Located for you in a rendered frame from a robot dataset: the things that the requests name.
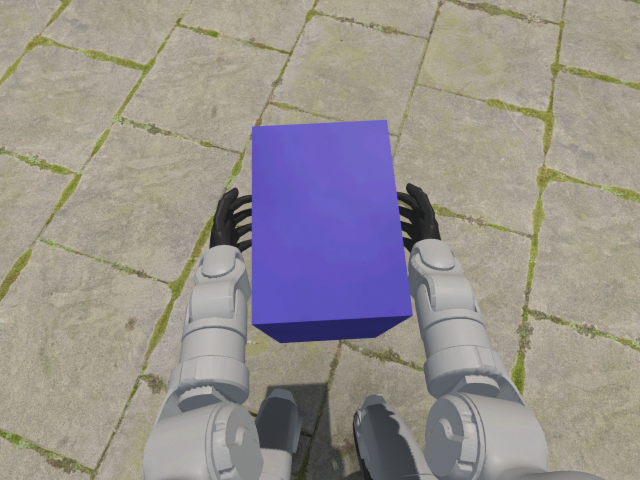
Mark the right robot forearm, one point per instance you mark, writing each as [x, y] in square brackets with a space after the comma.
[458, 351]

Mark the robot left hand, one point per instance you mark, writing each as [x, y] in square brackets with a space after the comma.
[223, 231]

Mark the carton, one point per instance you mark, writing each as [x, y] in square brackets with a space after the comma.
[328, 259]

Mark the left robot forearm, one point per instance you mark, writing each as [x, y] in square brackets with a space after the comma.
[212, 366]

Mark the left robot upper arm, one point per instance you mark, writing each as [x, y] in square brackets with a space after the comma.
[215, 442]

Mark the robot right hand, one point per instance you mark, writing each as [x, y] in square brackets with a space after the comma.
[424, 225]

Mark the left robot thigh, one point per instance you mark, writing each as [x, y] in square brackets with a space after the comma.
[278, 425]

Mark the right robot upper arm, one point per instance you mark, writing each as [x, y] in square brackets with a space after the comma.
[473, 437]

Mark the left robot shin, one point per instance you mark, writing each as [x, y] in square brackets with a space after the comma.
[281, 393]

